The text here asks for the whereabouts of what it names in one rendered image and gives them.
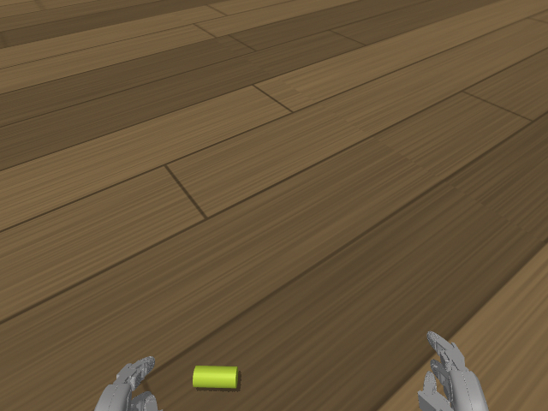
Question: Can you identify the right robot hand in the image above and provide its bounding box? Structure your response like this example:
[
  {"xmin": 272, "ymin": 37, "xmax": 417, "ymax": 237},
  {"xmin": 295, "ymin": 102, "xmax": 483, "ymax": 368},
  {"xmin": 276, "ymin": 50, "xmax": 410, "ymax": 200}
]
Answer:
[{"xmin": 418, "ymin": 331, "xmax": 489, "ymax": 411}]

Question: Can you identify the left robot hand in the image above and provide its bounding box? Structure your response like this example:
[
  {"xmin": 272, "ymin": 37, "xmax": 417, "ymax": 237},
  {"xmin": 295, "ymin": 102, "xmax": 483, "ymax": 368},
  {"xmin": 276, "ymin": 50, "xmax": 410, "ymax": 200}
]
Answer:
[{"xmin": 94, "ymin": 356, "xmax": 163, "ymax": 411}]

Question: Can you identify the can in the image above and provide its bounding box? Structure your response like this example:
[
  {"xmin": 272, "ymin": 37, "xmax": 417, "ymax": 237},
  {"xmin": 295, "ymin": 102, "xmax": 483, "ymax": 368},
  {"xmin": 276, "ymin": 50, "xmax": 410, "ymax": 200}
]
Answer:
[{"xmin": 193, "ymin": 366, "xmax": 238, "ymax": 389}]

